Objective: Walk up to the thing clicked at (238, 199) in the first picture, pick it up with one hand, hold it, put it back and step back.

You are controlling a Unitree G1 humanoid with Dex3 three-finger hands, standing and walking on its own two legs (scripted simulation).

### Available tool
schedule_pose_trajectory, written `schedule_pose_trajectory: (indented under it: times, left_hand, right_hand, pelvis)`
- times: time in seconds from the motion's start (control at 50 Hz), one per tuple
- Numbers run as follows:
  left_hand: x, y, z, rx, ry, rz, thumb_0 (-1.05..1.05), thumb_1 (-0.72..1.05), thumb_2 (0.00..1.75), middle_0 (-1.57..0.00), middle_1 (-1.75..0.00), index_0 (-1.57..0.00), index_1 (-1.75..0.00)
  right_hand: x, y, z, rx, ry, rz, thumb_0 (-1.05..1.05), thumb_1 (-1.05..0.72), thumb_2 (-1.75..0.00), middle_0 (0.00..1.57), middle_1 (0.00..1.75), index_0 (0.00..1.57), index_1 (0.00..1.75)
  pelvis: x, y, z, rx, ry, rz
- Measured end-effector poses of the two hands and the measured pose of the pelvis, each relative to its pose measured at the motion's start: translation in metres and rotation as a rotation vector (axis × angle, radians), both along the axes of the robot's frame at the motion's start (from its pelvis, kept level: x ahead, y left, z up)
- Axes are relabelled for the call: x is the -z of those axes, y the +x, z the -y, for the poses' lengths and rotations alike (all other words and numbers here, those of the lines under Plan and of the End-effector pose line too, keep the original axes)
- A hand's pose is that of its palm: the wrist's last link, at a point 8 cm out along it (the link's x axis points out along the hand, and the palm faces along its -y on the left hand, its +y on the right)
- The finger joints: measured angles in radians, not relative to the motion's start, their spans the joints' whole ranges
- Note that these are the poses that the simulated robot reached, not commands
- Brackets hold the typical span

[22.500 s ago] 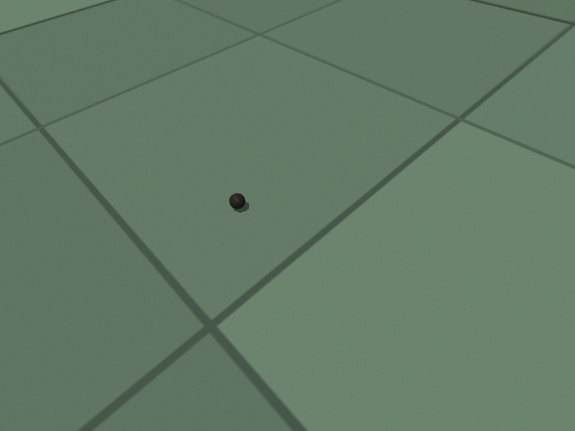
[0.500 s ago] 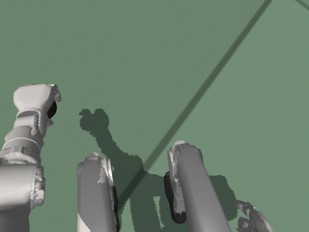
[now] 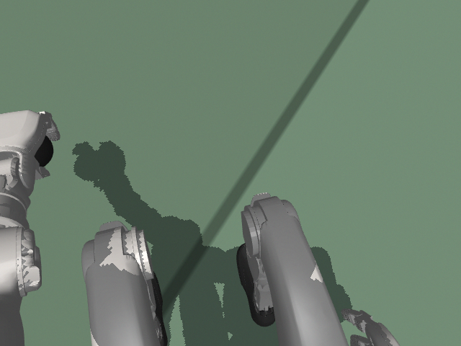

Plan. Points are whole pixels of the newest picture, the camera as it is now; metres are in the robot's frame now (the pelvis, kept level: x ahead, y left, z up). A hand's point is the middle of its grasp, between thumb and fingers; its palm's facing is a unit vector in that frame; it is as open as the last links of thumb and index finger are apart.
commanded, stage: crouch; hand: left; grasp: from above
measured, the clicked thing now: (28, 149) +0.47 +0.30 -0.19
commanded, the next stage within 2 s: lower in 0.26 s
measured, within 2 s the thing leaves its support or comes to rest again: neither
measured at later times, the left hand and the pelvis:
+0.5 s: hand (36, 153) +0.47 +0.30 -0.21, palm faces -0.48 -0.07 -0.88, open 8.7 cm; pelvis +0.00 +0.00 -0.03, yaw -2 degrees
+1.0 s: hand (49, 158) +0.48 +0.30 -0.27, palm faces -0.48 -0.08 -0.87, open 8.7 cm; pelvis +0.00 +0.00 -0.06, yaw -4 degrees
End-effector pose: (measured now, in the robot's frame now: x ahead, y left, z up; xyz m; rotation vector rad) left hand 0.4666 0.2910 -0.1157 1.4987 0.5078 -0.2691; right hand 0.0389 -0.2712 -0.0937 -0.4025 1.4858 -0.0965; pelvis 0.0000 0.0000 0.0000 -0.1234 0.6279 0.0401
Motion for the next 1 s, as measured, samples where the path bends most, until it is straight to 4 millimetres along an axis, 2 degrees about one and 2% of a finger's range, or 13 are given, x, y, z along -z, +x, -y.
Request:
schedule_pose_trajectory:
  times: [0.16, 0.46, 0.72, 1.0]
  left_hand:
    - [0.011, 0.006, -0.002, 0.001, 0.004, 0.019, -0.01, 0.05, 0.56, -0.57, -0.71, -0.79, -0.74]
    - [0.033, 0.013, -0.007, -0.011, 0.009, -0.002, -0.01, 0.04, 0.57, -0.57, -0.71, -0.79, -0.74]
    - [0.069, 0.014, -0.007, 0.006, -0.018, -0.001, -0.01, 0.05, 0.55, -0.58, -0.70, -0.80, -0.72]
    - [0.096, 0.018, -0.009, -0.015, -0.009, -0.007, -0.01, 0.05, 0.55, -0.58, -0.70, -0.80, -0.73]
  right_hand:
    - [0.012, -0.008, -0.002, -0.002, -0.001, -0.013, 0.00, -0.91, -0.90, 0.20, 0.30, 0.21, 0.30]
    - [0.025, -0.005, -0.003, -0.032, 0.004, -0.026, 0.00, -0.92, -0.90, 0.20, 0.30, 0.21, 0.30]
    - [0.032, -0.002, -0.001, -0.070, -0.021, -0.046, 0.00, -0.92, -0.90, 0.20, 0.30, 0.20, 0.30]
    - [0.040, -0.005, -0.009, -0.099, -0.012, -0.057, 0.00, -0.91, -0.90, 0.20, 0.30, 0.21, 0.30]
  pelvis:
    - [0.015, -0.001, 0.000, 0.007, -0.007, 0.010]
    - [0.031, 0.001, -0.001, 0.015, -0.018, 0.022]
    - [0.048, 0.003, -0.002, 0.025, -0.037, 0.042]
    - [0.060, 0.005, -0.004, 0.041, -0.055, 0.055]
